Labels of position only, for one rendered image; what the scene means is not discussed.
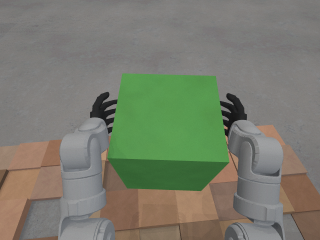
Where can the robot right hand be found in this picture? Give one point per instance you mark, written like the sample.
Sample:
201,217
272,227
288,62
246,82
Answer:
237,112

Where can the carton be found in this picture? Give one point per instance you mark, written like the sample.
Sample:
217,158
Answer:
168,132

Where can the robot left forearm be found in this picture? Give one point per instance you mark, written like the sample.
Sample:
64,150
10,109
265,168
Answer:
81,171

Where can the robot right upper arm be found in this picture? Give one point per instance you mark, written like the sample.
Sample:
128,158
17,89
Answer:
250,231

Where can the robot left upper arm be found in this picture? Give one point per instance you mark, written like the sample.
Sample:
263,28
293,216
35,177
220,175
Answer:
89,229

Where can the robot left hand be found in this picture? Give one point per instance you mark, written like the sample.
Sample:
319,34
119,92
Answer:
98,109

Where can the robot right forearm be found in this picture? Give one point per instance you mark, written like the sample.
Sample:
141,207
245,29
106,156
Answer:
259,173

